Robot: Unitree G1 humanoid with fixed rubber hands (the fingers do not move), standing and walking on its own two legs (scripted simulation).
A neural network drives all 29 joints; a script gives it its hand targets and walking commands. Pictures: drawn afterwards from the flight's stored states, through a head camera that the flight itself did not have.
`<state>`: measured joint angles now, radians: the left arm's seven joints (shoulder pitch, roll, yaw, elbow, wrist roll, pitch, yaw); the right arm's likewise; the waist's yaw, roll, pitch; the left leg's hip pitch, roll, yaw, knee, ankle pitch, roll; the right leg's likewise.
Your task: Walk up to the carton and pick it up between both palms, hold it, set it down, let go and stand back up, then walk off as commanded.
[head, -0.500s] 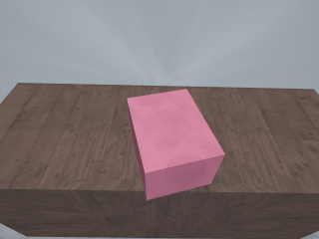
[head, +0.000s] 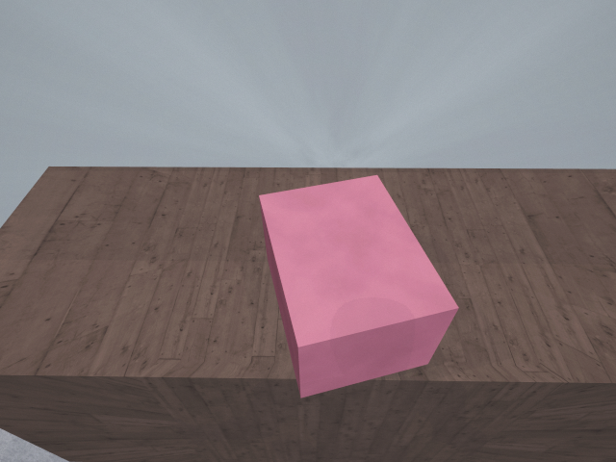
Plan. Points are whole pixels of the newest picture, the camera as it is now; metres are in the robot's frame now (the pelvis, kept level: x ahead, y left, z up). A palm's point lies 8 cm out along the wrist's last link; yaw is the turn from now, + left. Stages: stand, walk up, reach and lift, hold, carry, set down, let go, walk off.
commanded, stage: walk up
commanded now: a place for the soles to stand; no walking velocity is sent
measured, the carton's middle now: (341, 278) +0.44 -0.04 -0.04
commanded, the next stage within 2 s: reach and lift in 0.58 s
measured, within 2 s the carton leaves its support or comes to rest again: neither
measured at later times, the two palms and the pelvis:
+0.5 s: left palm out of the picture +0.09 +0.33 -0.11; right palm out of the picture +0.13 -0.30 -0.11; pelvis +0.01 +0.00 -0.01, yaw +1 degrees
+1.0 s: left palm out of the picture +0.15 +0.24 -0.07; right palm out of the picture +0.13 -0.35 -0.08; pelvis -0.02 -0.06 -0.01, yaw +0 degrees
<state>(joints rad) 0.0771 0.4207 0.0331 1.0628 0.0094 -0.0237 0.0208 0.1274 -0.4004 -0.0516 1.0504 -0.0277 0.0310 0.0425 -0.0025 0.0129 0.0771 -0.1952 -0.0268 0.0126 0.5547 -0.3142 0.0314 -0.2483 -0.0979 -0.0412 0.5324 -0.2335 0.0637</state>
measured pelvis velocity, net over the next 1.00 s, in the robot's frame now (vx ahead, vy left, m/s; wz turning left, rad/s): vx -0.02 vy -0.06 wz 0.00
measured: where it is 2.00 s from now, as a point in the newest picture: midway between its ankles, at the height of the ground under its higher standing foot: outside the picture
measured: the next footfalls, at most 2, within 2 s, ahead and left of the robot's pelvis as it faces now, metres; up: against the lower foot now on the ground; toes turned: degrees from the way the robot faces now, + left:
none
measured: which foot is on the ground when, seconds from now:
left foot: down 0.00-1.00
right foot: down 0.00-1.00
